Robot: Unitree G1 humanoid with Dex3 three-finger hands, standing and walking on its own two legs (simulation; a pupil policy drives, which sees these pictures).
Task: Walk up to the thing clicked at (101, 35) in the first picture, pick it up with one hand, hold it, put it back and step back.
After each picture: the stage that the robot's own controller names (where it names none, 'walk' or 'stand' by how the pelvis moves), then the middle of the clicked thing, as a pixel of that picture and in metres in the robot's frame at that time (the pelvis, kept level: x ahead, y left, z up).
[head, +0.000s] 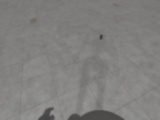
stand; (101, 37) +2.01 -0.17 -0.72
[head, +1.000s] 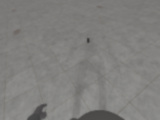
walk; (88, 40) +1.88 +0.19 -0.69
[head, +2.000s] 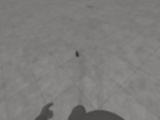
walk; (77, 54) +1.25 +0.44 -0.71
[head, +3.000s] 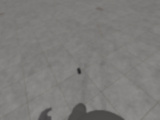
walk; (79, 71) +0.82 +0.32 -0.72
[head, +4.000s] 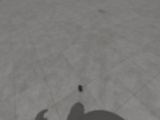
walk; (80, 88) +0.51 +0.21 -0.71
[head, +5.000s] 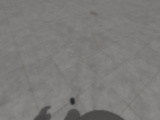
stand; (72, 101) +0.32 +0.20 -0.70
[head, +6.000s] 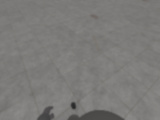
stand; (73, 105) +0.29 +0.20 -0.73
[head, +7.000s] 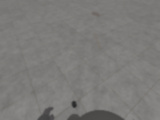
stand; (74, 104) +0.29 +0.20 -0.73
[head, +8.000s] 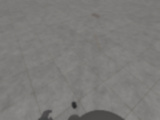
stand; (74, 105) +0.29 +0.20 -0.73
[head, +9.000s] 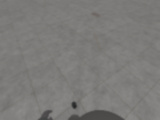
stand; (74, 105) +0.28 +0.20 -0.73
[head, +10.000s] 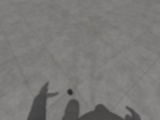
go down; (70, 92) +0.31 +0.21 -0.66
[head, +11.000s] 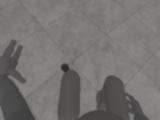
go down; (65, 68) +0.36 +0.24 -0.30
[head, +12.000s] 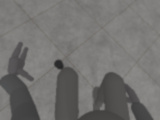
close in; (59, 64) +0.36 +0.26 -0.27
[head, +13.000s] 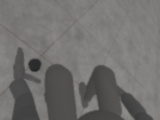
close in; (35, 65) +0.34 +0.28 -0.21
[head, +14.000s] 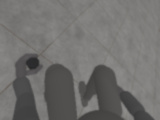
close; (33, 64) +0.34 +0.29 -0.21
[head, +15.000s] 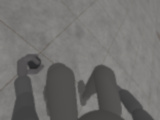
lift; (34, 64) +0.33 +0.28 -0.22
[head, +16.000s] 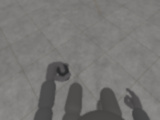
lift; (64, 73) +0.31 +0.20 -0.01
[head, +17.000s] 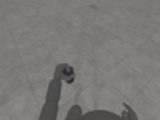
hold; (69, 75) +0.32 +0.17 +0.00
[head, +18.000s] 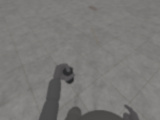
hold; (68, 75) +0.32 +0.18 -0.01
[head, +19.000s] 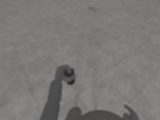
hold; (70, 77) +0.32 +0.17 -0.01
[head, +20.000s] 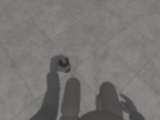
crouch; (65, 65) +0.37 +0.20 -0.10
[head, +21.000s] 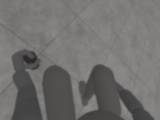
lower; (32, 61) +0.36 +0.29 -0.22
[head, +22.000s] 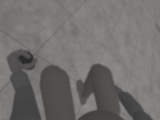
lower; (27, 61) +0.36 +0.30 -0.22
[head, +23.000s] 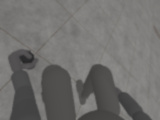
lower; (28, 61) +0.36 +0.30 -0.22
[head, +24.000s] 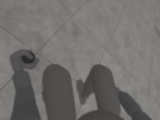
lower; (29, 61) +0.36 +0.30 -0.22
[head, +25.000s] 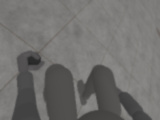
loosen; (34, 62) +0.35 +0.28 -0.22
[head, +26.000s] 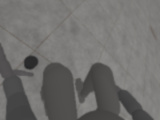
withdraw; (30, 63) +0.34 +0.27 -0.22
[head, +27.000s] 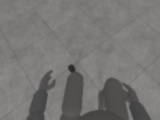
walk; (71, 68) +0.38 +0.22 -0.37
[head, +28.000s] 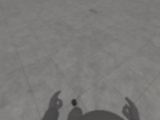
stand; (74, 102) +0.30 +0.18 -0.66
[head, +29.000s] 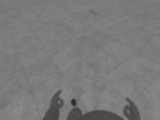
stand; (73, 102) +0.31 +0.19 -0.67
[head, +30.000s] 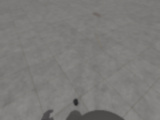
stand; (75, 102) +0.32 +0.18 -0.71
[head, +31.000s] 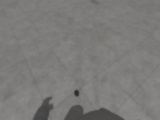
walk; (76, 93) +0.36 +0.15 -0.70
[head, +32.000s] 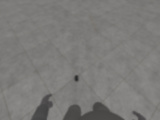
walk; (76, 78) +0.53 +0.17 -0.71
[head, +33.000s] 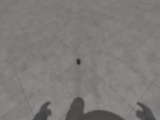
walk; (78, 61) +0.84 +0.27 -0.69
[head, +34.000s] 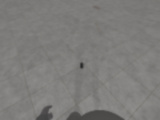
stand; (81, 65) +0.93 +0.19 -0.71
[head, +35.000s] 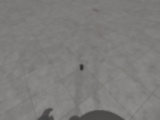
stand; (81, 67) +0.93 +0.21 -0.73
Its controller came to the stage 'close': yes
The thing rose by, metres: 0.69
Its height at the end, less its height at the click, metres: +0.00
